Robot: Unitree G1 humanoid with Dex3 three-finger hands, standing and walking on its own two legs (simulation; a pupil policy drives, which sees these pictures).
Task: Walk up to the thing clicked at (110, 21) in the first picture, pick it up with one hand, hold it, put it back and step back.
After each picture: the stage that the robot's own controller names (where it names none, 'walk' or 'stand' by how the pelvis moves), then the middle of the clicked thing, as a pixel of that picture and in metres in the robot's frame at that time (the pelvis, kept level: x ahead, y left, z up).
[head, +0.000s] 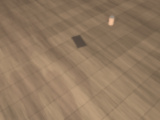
stand; (111, 20) +1.90 -0.39 -0.72
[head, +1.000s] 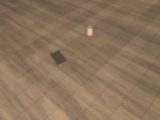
walk; (89, 30) +1.78 +0.06 -0.69
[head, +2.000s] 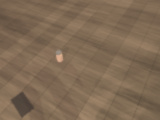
walk; (59, 56) +1.17 +0.33 -0.71
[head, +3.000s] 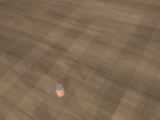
walk; (59, 90) +0.78 +0.29 -0.71
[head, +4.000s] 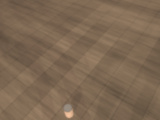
walk; (68, 110) +0.56 +0.19 -0.71
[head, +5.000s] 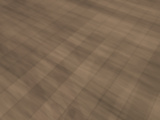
stand; out of the picture +0.46 +0.18 -0.72
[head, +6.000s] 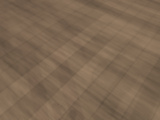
stand; out of the picture +0.44 +0.16 -0.72
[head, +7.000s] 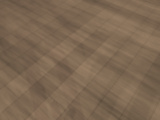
stand; out of the picture +0.42 +0.17 -0.72
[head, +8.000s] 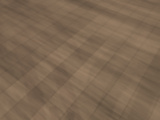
stand; out of the picture +0.43 +0.18 -0.72
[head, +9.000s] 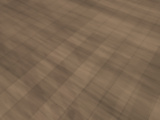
stand; out of the picture +0.44 +0.18 -0.73
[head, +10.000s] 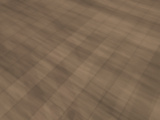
stand; out of the picture +0.43 +0.18 -0.73
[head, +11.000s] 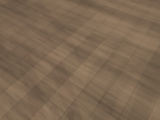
go down; out of the picture +0.43 +0.18 -0.73
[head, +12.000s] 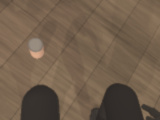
go down; (36, 48) +0.51 +0.19 -0.36
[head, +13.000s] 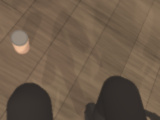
close in; (20, 42) +0.52 +0.21 -0.30
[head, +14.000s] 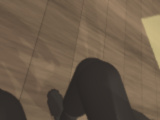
close in; out of the picture +0.50 +0.26 -0.23
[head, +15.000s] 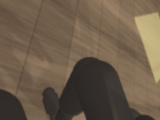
close; out of the picture +0.49 +0.26 -0.24
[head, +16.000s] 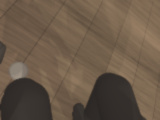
lift; (18, 71) +0.39 +0.17 -0.27
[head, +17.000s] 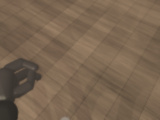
close; out of the picture +0.36 +0.10 -0.60
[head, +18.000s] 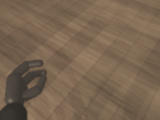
close; out of the picture +0.34 +0.11 -0.67
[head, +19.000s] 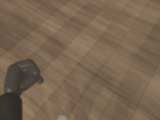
crouch; out of the picture +0.36 +0.11 -0.64
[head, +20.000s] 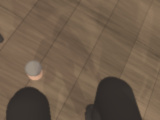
crouch; (34, 71) +0.42 +0.13 -0.32
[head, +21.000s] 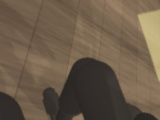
lower; out of the picture +0.40 +0.19 -0.24
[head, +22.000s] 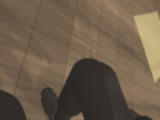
lower; out of the picture +0.40 +0.19 -0.24
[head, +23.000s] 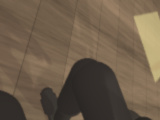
lower; out of the picture +0.40 +0.19 -0.24
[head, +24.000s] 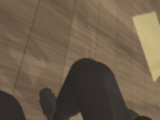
lower; out of the picture +0.40 +0.19 -0.24
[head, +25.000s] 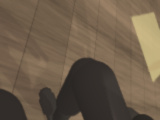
loosen; out of the picture +0.40 +0.19 -0.24
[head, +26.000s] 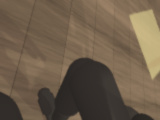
withdraw; out of the picture +0.40 +0.20 -0.24
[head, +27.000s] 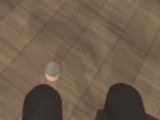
walk; (52, 71) +0.42 +0.13 -0.33
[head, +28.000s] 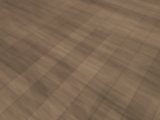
stand; out of the picture +0.34 +0.09 -0.66
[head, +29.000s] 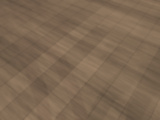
stand; out of the picture +0.35 +0.11 -0.67
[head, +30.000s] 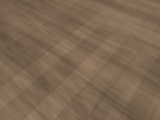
stand; out of the picture +0.35 +0.10 -0.69
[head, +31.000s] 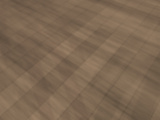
walk; out of the picture +0.36 +0.10 -0.72
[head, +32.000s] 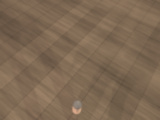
walk; (77, 107) +0.49 -0.01 -0.70
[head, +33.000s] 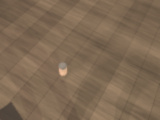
walk; (62, 69) +0.76 +0.16 -0.69
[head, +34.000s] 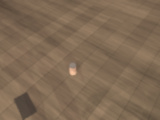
stand; (72, 69) +1.00 +0.13 -0.71
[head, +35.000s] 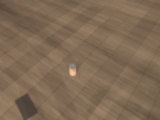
stand; (72, 69) +1.00 +0.12 -0.72
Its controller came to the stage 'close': yes
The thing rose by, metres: 0.01
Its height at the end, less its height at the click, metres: +0.00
